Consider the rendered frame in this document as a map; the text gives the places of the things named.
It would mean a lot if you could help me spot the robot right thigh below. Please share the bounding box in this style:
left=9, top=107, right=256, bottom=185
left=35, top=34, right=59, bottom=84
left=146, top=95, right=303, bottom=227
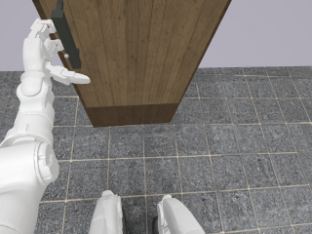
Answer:
left=157, top=198, right=206, bottom=234

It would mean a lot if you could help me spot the robot left upper arm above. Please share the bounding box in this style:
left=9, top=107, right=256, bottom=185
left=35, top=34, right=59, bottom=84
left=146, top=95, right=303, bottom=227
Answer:
left=0, top=141, right=59, bottom=234

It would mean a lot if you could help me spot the cupboard door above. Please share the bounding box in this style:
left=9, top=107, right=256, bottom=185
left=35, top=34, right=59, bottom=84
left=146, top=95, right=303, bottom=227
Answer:
left=39, top=0, right=228, bottom=108

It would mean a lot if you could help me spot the left robot forearm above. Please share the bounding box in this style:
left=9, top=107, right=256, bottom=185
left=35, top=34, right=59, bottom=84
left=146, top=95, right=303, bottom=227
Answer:
left=0, top=70, right=55, bottom=148

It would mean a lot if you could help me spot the handle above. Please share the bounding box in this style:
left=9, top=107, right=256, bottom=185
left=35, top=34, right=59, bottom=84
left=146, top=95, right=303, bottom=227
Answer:
left=51, top=0, right=82, bottom=69

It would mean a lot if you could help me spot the left robot shin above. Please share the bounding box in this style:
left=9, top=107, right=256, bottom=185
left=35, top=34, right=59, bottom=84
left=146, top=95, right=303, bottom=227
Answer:
left=101, top=190, right=123, bottom=234

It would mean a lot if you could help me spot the left robot hand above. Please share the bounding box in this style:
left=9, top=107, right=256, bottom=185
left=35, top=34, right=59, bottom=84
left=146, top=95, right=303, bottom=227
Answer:
left=22, top=19, right=91, bottom=86

